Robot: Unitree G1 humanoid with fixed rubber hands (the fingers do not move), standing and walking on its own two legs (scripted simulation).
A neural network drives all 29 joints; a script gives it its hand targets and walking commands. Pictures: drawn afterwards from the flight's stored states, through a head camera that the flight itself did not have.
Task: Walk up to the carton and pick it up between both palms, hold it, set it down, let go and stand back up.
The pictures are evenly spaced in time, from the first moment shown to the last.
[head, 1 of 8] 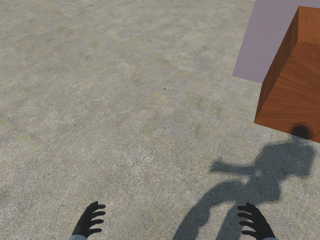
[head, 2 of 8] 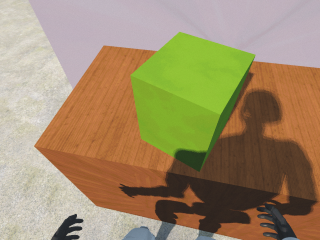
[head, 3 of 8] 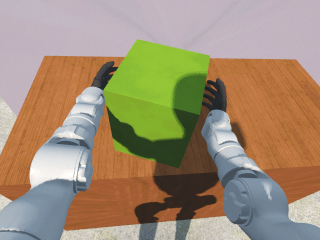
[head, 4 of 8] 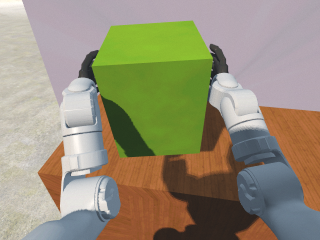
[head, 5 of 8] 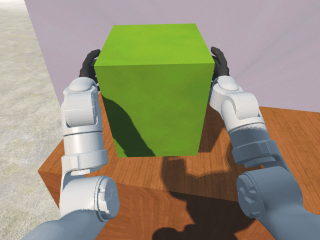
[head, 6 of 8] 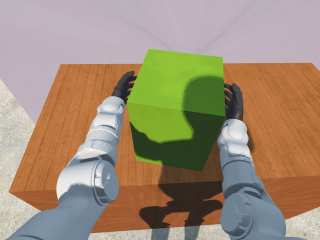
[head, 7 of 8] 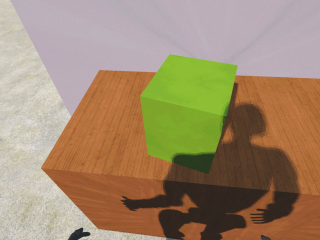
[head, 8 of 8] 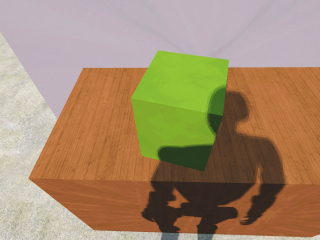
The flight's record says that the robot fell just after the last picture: no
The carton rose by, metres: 0.21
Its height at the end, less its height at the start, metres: +0.00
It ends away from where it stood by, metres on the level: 0.01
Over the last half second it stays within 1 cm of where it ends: yes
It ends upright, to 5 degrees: yes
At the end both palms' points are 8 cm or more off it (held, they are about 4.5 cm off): yes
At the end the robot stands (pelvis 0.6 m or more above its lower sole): yes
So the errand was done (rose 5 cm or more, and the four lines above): yes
